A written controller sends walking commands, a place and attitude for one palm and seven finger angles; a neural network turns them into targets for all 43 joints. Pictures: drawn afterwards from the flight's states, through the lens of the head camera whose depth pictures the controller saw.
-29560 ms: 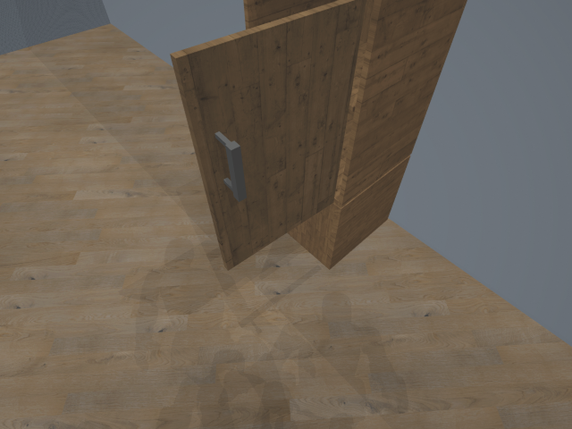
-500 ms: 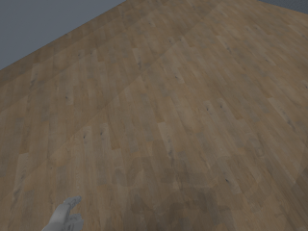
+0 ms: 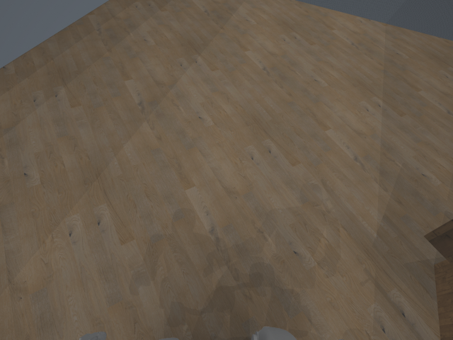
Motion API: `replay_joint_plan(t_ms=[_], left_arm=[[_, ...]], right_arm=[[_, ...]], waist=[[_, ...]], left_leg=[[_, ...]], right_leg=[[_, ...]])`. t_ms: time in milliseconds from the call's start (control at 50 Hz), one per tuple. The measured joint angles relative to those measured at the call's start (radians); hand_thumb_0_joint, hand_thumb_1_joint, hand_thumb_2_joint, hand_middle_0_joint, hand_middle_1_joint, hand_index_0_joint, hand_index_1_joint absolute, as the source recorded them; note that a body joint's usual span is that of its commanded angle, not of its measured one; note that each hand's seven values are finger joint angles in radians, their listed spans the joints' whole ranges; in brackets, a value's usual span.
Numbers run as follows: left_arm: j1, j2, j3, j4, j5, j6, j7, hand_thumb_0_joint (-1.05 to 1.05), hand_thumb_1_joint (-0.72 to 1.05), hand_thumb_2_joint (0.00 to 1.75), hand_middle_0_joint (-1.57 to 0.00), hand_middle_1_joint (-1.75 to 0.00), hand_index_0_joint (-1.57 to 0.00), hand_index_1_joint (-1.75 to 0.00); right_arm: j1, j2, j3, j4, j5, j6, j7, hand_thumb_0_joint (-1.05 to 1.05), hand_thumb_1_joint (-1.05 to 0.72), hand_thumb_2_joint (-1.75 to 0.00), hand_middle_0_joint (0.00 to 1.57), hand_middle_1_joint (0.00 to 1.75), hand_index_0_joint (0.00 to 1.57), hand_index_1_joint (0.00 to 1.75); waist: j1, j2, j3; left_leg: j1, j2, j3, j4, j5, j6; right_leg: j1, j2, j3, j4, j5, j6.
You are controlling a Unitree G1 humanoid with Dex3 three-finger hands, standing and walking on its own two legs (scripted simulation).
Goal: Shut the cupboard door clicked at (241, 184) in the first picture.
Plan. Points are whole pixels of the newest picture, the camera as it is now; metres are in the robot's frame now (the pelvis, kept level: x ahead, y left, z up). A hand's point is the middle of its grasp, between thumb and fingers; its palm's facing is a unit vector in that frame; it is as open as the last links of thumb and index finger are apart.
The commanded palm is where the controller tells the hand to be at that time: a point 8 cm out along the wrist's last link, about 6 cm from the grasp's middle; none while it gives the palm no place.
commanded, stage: turn to face it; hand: left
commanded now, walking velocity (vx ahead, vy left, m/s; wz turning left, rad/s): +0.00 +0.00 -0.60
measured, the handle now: out of the picture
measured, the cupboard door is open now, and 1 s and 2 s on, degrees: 50 50 50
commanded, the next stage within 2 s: take the last steps up to it in 1.52 s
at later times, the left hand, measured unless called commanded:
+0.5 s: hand (145, 325) +0.16 +0.17 -0.18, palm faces -0.26 -0.94 -0.21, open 7.4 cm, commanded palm none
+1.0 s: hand (198, 285) +0.24 +0.07 -0.16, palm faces -0.55 -0.79 -0.27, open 7.4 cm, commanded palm none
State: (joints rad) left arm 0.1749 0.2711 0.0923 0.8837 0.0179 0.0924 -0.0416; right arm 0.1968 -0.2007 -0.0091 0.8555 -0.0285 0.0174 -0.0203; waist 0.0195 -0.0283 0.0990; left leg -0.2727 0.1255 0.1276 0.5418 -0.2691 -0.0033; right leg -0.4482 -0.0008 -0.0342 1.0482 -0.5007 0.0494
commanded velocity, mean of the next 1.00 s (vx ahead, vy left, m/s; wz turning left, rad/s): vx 0.00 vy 0.00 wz -0.60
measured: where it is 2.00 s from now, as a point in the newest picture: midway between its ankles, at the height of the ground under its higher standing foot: outside the picture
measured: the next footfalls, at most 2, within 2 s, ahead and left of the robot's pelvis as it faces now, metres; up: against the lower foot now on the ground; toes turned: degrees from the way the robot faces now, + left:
right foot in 0.18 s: +0.02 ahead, -0.15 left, +0.00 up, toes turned -10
left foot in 0.50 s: +0.11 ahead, +0.09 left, +0.00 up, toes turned -14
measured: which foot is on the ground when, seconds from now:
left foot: down 0.00-0.18, up 0.20-0.48, down 0.50-0.88, up 0.90-1.00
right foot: up 0.00-0.16, down 0.18-0.50, up 0.52-0.88, down 0.90-1.00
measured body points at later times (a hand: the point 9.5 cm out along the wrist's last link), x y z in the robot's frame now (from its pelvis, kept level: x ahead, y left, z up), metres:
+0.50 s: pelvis +0.03 -0.01 -0.01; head +0.07 +0.00 +0.44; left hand +0.17 +0.22 -0.16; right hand +0.04 -0.30 -0.13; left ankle +0.07 +0.10 -0.74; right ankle -0.02 -0.14 -0.74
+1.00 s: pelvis +0.03 -0.04 -0.01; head +0.06 -0.08 +0.44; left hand +0.27 +0.11 -0.14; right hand -0.09 -0.29 -0.16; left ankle +0.07 +0.10 -0.68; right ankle -0.05 -0.12 -0.74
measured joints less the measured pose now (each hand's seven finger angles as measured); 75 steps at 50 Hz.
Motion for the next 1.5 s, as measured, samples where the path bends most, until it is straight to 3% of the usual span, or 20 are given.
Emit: replay_joint_plan(t_ms=[120, 180, 240, 300, 460, 520, 580, 640, 700, 800, 900, 960, 1020, 1200, 1240, 1260, 1300, 1360, 1420, 1500], left_arm=[[-0.024, -0.009, -0.008, -0.014, 0.002, -0.005, -0.005, 0.01, 0.91, 0.90, -0.20, -0.30, -0.19, -0.30], [-0.022, -0.004, -0.017, -0.032, 0.005, -0.025, -0.006, 0.01, 0.90, 0.90, -0.20, -0.30, -0.19, -0.30], [-0.026, -0.030, -0.030, -0.024, 0.005, -0.047, 0.012, 0.00, 0.90, 0.90, -0.20, -0.30, -0.19, -0.30], [-0.007, -0.044, -0.036, -0.018, 0.006, -0.044, 0.026, 0.00, 0.90, 0.90, -0.20, -0.30, -0.20, -0.30], [0.019, -0.034, -0.035, 0.001, 0.008, -0.036, 0.027, 0.00, 0.90, 0.90, -0.20, -0.30, -0.20, -0.30], [0.024, -0.023, -0.027, 0.005, -0.002, -0.022, 0.027, 0.00, 0.90, 0.90, -0.20, -0.30, -0.20, -0.30], [0.009, -0.005, -0.015, 0.012, 0.000, -0.008, 0.022, 0.01, 0.90, 0.90, -0.20, -0.30, -0.20, -0.30], [-0.011, 0.004, -0.005, 0.011, 0.002, -0.004, 0.009, 0.01, 0.90, 0.90, -0.20, -0.30, -0.20, -0.30], [-0.027, 0.002, -0.002, 0.002, 0.000, -0.001, 0.001, 0.01, 0.90, 0.90, -0.20, -0.30, -0.19, -0.30], [-0.052, -0.008, -0.008, -0.005, 0.002, -0.001, -0.004, 0.01, 0.91, 0.90, -0.20, -0.30, -0.19, -0.30], [-0.059, -0.012, -0.022, -0.024, 0.006, -0.032, -0.002, 0.01, 0.90, 0.90, -0.20, -0.30, -0.19, -0.30], [-0.054, -0.040, -0.034, -0.018, 0.002, -0.052, 0.017, 0.00, 0.90, 0.90, -0.20, -0.30, -0.19, -0.30], [-0.030, -0.052, -0.040, -0.011, 0.002, -0.049, 0.030, 0.00, 0.90, 0.90, -0.20, -0.30, -0.20, -0.30], [0.013, -0.039, -0.035, 0.017, 0.006, -0.038, 0.030, 0.00, 0.90, 0.90, -0.20, -0.30, -0.20, -0.30], [0.024, -0.034, -0.031, 0.019, 0.000, -0.029, 0.031, 0.00, 0.90, 0.90, -0.20, -0.30, -0.20, -0.30], [0.022, -0.027, -0.027, 0.023, -0.003, -0.024, 0.030, 0.00, 0.90, 0.90, -0.20, -0.30, -0.20, -0.30], [0.014, -0.013, -0.020, 0.029, -0.002, -0.015, 0.028, 0.01, 0.90, 0.90, -0.20, -0.30, -0.20, -0.30], [-0.003, -0.003, -0.011, 0.034, 0.000, -0.012, 0.019, 0.01, 0.90, 0.90, -0.20, -0.30, -0.20, -0.30], [-0.019, -0.006, -0.012, 0.027, -0.001, -0.011, 0.014, 0.01, 0.90, 0.90, -0.20, -0.30, -0.19, -0.30], [-0.036, -0.020, -0.022, 0.024, 0.000, -0.014, 0.013, 0.01, 0.91, 0.90, -0.20, -0.30, -0.19, -0.30]], right_arm=[[0.018, -0.025, -0.021, 0.023, 0.001, 0.009, 0.008, 0.00, -0.90, -0.90, 0.21, 0.30, 0.21, 0.30], [0.039, -0.043, -0.036, 0.030, 0.009, 0.018, 0.014, 0.00, -0.90, -0.90, 0.21, 0.30, 0.21, 0.30], [0.023, -0.078, -0.052, 0.053, 0.015, 0.052, 0.007, 0.00, -0.90, -0.90, 0.21, 0.30, 0.20, 0.30], [0.005, -0.085, -0.056, 0.061, 0.015, 0.058, 0.005, 0.01, -0.91, -0.90, 0.20, 0.30, 0.20, 0.30], [-0.022, -0.051, -0.040, 0.018, 0.024, 0.029, 0.008, 0.01, -0.91, -0.90, 0.20, 0.30, 0.20, 0.30], [-0.018, -0.041, -0.029, 0.007, 0.020, 0.005, 0.004, 0.00, -0.91, -0.90, 0.20, 0.30, 0.20, 0.30], [-0.010, -0.020, -0.010, -0.001, 0.006, -0.005, 0.001, 0.00, -0.91, -0.90, 0.20, 0.30, 0.20, 0.30], [0.007, -0.005, -0.001, -0.001, 0.001, -0.006, -0.003, 0.00, -0.90, -0.90, 0.21, 0.30, 0.20, 0.30], [0.020, -0.002, -0.001, 0.009, 0.001, -0.003, -0.004, 0.00, -0.90, -0.90, 0.21, 0.30, 0.21, 0.30], [0.038, -0.013, -0.016, 0.028, 0.001, 0.002, 0.004, 0.00, -0.90, -0.90, 0.21, 0.30, 0.21, 0.30], [0.065, -0.044, -0.038, 0.045, 0.010, 0.019, 0.014, 0.00, -0.90, -0.90, 0.21, 0.30, 0.21, 0.30], [0.036, -0.078, -0.051, 0.067, 0.015, 0.055, 0.004, 0.01, -0.90, -0.90, 0.21, 0.30, 0.20, 0.30], [0.009, -0.083, -0.053, 0.065, 0.015, 0.055, 0.002, 0.01, -0.91, -0.90, 0.20, 0.30, 0.20, 0.30], [-0.034, -0.049, -0.035, 0.019, 0.024, 0.026, 0.006, 0.01, -0.91, -0.90, 0.20, 0.30, 0.20, 0.30], [-0.028, -0.047, -0.027, 0.009, 0.023, 0.010, 0.005, 0.00, -0.91, -0.90, 0.20, 0.30, 0.20, 0.30], [-0.028, -0.040, -0.024, 0.010, 0.019, 0.002, 0.004, 0.00, -0.91, -0.90, 0.20, 0.30, 0.20, 0.30], [-0.024, -0.024, -0.012, 0.008, 0.008, -0.004, 0.003, 0.00, -0.91, -0.90, 0.20, 0.30, 0.20, 0.30], [-0.006, -0.009, -0.002, 0.009, 0.000, -0.005, -0.002, 0.00, -0.90, -0.90, 0.21, 0.30, 0.20, 0.30], [0.010, -0.004, -0.001, 0.023, -0.002, -0.002, -0.004, 0.00, -0.90, -0.90, 0.21, 0.30, 0.20, 0.30], [0.030, -0.009, -0.011, 0.049, -0.001, 0.005, 0.000, 0.00, -0.90, -0.90, 0.21, 0.30, 0.21, 0.30]], waist=[[-0.019, 0.041, -0.001], [-0.023, 0.041, -0.020], [-0.027, 0.079, -0.015], [-0.025, 0.071, -0.022], [-0.013, 0.004, -0.027], [-0.013, -0.011, -0.038], [-0.009, -0.028, -0.025], [-0.008, -0.023, -0.011], [-0.008, -0.007, -0.002], [-0.025, 0.025, 0.002], [-0.036, 0.042, -0.014], [-0.039, 0.082, -0.007], [-0.039, 0.074, -0.009], [-0.013, 0.010, -0.024], [-0.011, 0.009, -0.037], [-0.012, -0.003, -0.037], [-0.008, -0.022, -0.030], [-0.010, -0.019, -0.019], [-0.011, -0.003, -0.010], [-0.025, 0.027, -0.007]], left_leg=[[0.018, 0.045, 0.063, 0.014, -0.019, -0.022], [-0.013, 0.059, 0.092, 0.108, -0.070, -0.043], [-0.119, 0.023, -0.025, 0.376, -0.235, -0.059], [-0.190, -0.023, -0.070, 0.524, -0.199, -0.070], [-0.127, -0.077, -0.083, 0.223, -0.126, -0.078], [-0.058, -0.081, -0.077, 0.042, -0.020, -0.042], [-0.050, -0.061, -0.039, 0.065, -0.036, 0.012], [-0.008, -0.035, -0.013, 0.011, -0.018, 0.013], [0.024, -0.010, 0.017, -0.030, -0.002, 0.009], [0.041, 0.030, 0.073, -0.019, -0.020, -0.010], [-0.004, 0.060, 0.107, 0.135, -0.116, -0.048], [-0.113, 0.018, -0.026, 0.412, -0.257, -0.063], [-0.186, -0.021, -0.068, 0.537, -0.206, -0.078], [-0.121, -0.076, -0.088, 0.196, -0.106, -0.081], [-0.057, -0.075, -0.089, 0.038, -0.006, -0.061], [-0.059, -0.077, -0.081, 0.042, 0.000, -0.037], [-0.054, -0.069, -0.057, 0.064, -0.028, 0.000], [-0.017, -0.049, -0.040, 0.022, -0.024, 0.010], [0.016, -0.029, -0.022, -0.025, -0.003, 0.005], [0.031, -0.005, 0.000, -0.027, -0.010, -0.007]], right_leg=[[0.092, -0.015, -0.038, -0.249, 0.047, -0.013], [0.186, -0.022, -0.034, -0.471, 0.215, -0.047], [0.164, -0.001, -0.019, -0.425, 0.175, -0.065], [0.179, 0.008, 0.019, -0.475, 0.185, -0.062], [0.180, 0.023, 0.119, -0.522, 0.218, -0.045], [0.139, 0.042, 0.150, -0.442, 0.177, -0.033], [0.045, 0.048, 0.109, -0.154, -0.002, -0.027], [-0.010, 0.028, 0.052, 0.029, 0.005, -0.008], [-0.010, 0.001, 0.014, 0.019, 0.024, 0.004], [0.056, -0.021, -0.019, -0.171, 0.038, -0.004], [0.187, -0.021, -0.030, -0.475, 0.208, -0.054], [0.167, 0.005, -0.010, -0.433, 0.157, -0.069], [0.183, 0.012, 0.029, -0.488, 0.186, -0.065], [0.193, 0.030, 0.127, -0.525, 0.205, -0.050], [0.173, 0.048, 0.144, -0.482, 0.180, -0.037], [0.151, 0.048, 0.147, -0.428, 0.136, -0.038], [0.090, 0.050, 0.124, -0.241, 0.009, -0.035], [0.024, 0.039, 0.066, -0.025, -0.018, -0.021], [0.023, 0.015, 0.024, -0.035, 0.000, -0.011], [0.084, 0.000, -0.006, -0.208, 0.031, -0.017]])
